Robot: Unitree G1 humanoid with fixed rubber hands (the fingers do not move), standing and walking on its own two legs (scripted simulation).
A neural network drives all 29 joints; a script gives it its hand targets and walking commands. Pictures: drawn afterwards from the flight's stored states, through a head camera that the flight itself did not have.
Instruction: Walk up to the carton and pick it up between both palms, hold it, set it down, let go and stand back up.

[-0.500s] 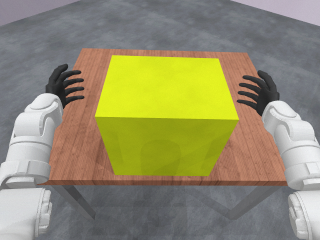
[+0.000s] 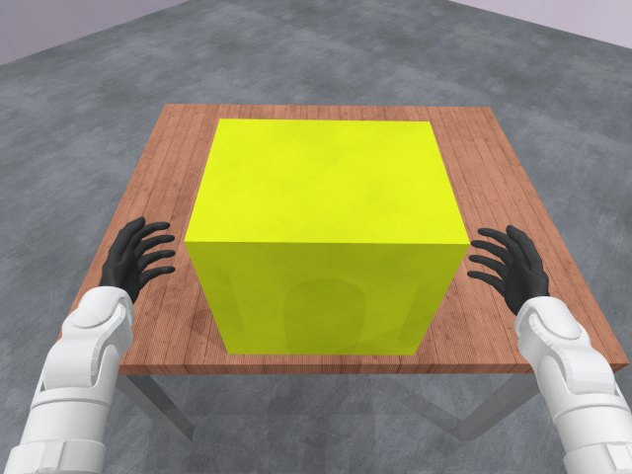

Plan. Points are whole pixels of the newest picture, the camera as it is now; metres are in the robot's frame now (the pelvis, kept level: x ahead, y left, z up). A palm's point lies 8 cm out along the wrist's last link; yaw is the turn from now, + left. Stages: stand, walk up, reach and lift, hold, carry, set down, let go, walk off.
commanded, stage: set down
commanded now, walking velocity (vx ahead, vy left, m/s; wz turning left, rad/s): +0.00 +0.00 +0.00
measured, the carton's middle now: (323, 244) +0.44 +0.03 +0.02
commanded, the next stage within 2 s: none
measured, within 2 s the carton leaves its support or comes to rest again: neither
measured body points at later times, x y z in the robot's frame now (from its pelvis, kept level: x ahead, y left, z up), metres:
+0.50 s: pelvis +0.01 -0.01 +0.00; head +0.02 +0.01 +0.45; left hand +0.29 +0.28 +0.05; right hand +0.31 -0.21 +0.04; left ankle +0.06 +0.11 -0.75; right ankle -0.03 -0.11 -0.75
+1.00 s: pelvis +0.01 -0.01 -0.01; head +0.04 +0.01 +0.44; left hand +0.21 +0.27 -0.04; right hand +0.24 -0.21 -0.05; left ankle +0.06 +0.12 -0.75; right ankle -0.03 -0.11 -0.75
